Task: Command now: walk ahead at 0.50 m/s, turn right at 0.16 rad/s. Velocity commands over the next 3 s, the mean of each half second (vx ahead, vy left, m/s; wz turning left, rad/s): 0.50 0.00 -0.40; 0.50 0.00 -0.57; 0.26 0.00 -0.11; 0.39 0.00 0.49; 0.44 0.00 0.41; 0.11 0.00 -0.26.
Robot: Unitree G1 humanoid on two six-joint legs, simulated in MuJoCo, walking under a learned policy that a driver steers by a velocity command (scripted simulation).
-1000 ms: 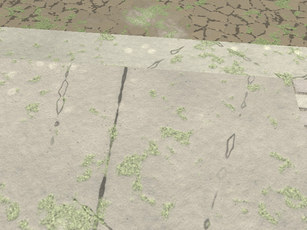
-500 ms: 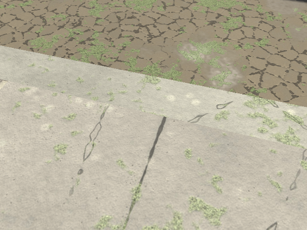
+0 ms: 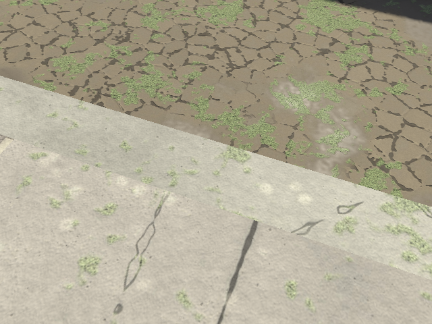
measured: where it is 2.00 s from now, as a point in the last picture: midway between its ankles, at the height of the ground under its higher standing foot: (294, 253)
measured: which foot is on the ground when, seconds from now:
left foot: down 0.00-0.40, up 0.42-0.84, down 0.86-1.00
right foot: up 0.00-0.38, down 0.40-0.88, up 0.90-1.00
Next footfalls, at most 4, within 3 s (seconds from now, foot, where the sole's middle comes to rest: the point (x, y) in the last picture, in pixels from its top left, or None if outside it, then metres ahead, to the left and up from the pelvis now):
0.40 right None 0.37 -0.16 -0.77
0.86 left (242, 259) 0.69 -0.07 -0.77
1.26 right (332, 276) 0.64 -0.36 -0.77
1.60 left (256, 253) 0.71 -0.11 -0.77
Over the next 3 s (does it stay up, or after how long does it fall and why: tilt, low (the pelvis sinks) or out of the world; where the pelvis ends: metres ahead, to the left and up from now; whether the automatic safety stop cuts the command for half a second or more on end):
stays up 0.86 -0.23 -0.01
